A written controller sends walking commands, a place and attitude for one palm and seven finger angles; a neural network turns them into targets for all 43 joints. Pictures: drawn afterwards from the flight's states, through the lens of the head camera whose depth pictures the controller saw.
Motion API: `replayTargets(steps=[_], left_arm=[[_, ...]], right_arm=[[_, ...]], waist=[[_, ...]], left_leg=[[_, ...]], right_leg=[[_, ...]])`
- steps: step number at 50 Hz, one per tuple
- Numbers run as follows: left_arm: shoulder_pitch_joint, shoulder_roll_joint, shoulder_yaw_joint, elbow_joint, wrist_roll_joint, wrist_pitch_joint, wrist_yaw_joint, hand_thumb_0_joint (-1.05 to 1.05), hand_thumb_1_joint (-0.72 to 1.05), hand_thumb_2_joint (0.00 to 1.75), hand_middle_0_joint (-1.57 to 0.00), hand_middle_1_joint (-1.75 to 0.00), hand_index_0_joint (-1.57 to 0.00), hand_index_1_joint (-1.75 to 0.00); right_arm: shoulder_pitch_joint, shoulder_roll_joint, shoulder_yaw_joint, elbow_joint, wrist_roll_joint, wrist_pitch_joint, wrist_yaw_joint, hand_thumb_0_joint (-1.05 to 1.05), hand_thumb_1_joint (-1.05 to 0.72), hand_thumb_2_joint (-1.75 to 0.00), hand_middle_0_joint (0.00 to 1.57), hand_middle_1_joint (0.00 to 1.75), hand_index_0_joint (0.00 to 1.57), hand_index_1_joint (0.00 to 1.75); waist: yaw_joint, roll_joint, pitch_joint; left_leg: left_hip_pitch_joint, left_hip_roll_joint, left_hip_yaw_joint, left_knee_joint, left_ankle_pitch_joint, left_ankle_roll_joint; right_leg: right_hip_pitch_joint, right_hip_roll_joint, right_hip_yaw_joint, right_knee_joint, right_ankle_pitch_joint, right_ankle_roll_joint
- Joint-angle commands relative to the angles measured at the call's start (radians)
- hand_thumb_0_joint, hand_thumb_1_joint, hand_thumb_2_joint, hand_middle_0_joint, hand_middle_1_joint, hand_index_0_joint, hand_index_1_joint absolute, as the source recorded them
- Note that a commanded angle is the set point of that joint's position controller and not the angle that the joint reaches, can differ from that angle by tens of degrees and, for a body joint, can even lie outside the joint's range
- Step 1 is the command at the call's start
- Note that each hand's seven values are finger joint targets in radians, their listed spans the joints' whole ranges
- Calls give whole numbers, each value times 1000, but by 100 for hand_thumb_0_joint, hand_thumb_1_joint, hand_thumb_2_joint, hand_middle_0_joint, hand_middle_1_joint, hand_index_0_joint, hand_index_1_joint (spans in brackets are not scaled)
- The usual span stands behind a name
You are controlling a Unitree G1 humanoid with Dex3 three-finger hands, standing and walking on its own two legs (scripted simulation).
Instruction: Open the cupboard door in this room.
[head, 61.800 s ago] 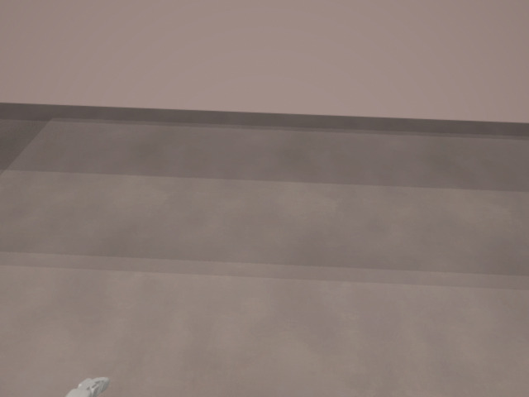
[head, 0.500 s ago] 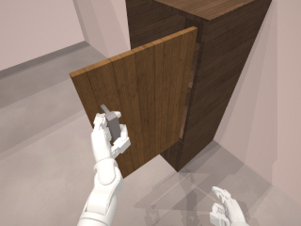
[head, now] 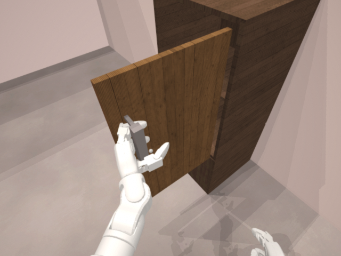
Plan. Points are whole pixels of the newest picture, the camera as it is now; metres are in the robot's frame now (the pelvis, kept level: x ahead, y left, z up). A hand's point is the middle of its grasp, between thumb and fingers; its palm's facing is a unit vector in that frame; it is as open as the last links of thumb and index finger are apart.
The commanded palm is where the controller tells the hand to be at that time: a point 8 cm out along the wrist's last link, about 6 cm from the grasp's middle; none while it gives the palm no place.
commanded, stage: open thumb and fingers to let go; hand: left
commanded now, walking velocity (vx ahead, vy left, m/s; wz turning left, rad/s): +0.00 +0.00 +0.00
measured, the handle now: (135, 138) +0.38 +0.11 +0.08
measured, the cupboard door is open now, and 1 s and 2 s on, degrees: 88 91 89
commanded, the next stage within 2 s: slide the hand sideways off the handle in 0.46 s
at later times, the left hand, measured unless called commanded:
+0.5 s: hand (148, 150) +0.34 +0.07 +0.09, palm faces +0.30 -0.95 +0.00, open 15.0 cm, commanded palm +0.29 +0.11 +0.08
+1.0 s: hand (145, 166) +0.30 +0.07 +0.08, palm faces -0.13 -0.99 +0.02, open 16.1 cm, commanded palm +0.27 +0.14 +0.08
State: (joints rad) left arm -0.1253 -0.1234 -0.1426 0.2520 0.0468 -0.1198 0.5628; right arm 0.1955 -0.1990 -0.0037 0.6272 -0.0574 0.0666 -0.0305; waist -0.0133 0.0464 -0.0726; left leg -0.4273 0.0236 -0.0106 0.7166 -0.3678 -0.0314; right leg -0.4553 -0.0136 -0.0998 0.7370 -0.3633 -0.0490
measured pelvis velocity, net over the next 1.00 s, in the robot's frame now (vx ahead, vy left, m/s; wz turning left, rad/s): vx -0.02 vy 0.03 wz -0.04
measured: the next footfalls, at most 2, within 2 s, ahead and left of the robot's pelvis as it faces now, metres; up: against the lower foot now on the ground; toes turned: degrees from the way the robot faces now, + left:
none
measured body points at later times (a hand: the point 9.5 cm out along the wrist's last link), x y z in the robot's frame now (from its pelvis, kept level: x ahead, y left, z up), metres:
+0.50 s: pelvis -0.01 +0.03 +0.00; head +0.00 +0.02 +0.45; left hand +0.31 +0.12 +0.09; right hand +0.14 -0.19 -0.11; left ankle +0.00 +0.14 -0.71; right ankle +0.01 -0.08 -0.71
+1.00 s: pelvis -0.02 +0.03 +0.00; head -0.01 +0.03 +0.45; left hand +0.30 +0.12 +0.08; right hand +0.13 -0.19 -0.09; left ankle +0.00 +0.14 -0.71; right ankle +0.01 -0.08 -0.71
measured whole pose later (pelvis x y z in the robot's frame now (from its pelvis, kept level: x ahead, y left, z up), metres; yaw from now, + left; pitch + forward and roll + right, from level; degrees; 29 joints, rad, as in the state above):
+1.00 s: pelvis -0.02 +0.03 +0.00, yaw -2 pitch +3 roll +0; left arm -0.11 0.01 -0.16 0.27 -0.07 -0.20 0.10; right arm 0.24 -0.20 0.04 0.56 0.00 -0.03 -0.01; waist -0.01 0.01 -0.04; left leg -0.42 0.00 0.04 0.73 -0.36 0.01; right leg -0.46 -0.03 -0.04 0.73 -0.32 -0.01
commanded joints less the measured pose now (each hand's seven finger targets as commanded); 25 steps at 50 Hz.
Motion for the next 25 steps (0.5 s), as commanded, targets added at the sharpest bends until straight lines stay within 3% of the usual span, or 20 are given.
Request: replayTargets(steps=[1, 4, 13, 17, 19, 22, 25], left_arm=[[-303, -19, -7, -203, 41, -70, 21, 0, -43, 33, -30, -121, -30, -121], [-353, -34, -20, -185, 50, -74, 32, 0, -50, 30, -30, -120, -30, -120], [-419, -48, -25, -141, 57, -68, 50, 0, -50, 30, -22, -75, -22, -75], [-405, -53, -24, -131, 51, -62, 54, 0, -50, 30, -19, -55, -19, -55], [-440, -57, -24, -127, 54, -62, 66, 0, -50, 30, -18, -45, -18, -45], [-441, -81, -40, -120, 68, -56, 83, 0, -50, 30, -15, -30, -15, -30], [-422, -98, -52, -118, 68, -47, 87, 0, -50, 30, -15, -30, -15, -30]], right_arm=[[-109, -70, -24, -153, -1, -53, 1, 0, -90, -90, 20, 30, 20, 30], [-110, -69, -23, -149, -3, -55, 4, 0, -90, -90, 20, 30, 20, 30], [-111, -71, -21, -144, -3, -53, 9, 0, -90, -90, 20, 30, 20, 30], [-113, -71, -21, -148, -1, -49, 12, 0, -90, -90, 20, 30, 20, 30], [-111, -71, -20, -146, -2, -48, 12, 0, -90, -90, 20, 30, 20, 30], [-114, -67, -21, -144, -3, -46, 19, 0, -90, -90, 20, 30, 20, 30], [-112, -67, -22, -143, -3, -46, 25, 0, -90, -90, 20, 30, 20, 30]], waist=[[5, -151, -217], [-5, -142, -212], [-9, -114, -210], [1, -107, -223], [-3, -127, -222], [5, -85, -229], [4, -105, -235]], left_leg=[[24, -44, 21, -50, 164, 44], [26, -42, 21, -46, 158, 45], [23, -32, 10, -55, 144, 41], [20, -27, 7, -62, 154, 36], [16, -26, 3, -65, 146, 35], [20, -24, 0, -66, 157, 31], [20, -18, -4, -64, 177, 27]], right_leg=[[139, -28, 99, -160, 216, 36], [114, -21, 89, -152, 189, 32], [76, -2, 55, -124, 131, 18], [82, 4, 46, -112, 137, 12], [78, 5, 42, -111, 121, 12], [66, 10, 33, -92, 123, 5], [66, 14, 25, -84, 138, 3]])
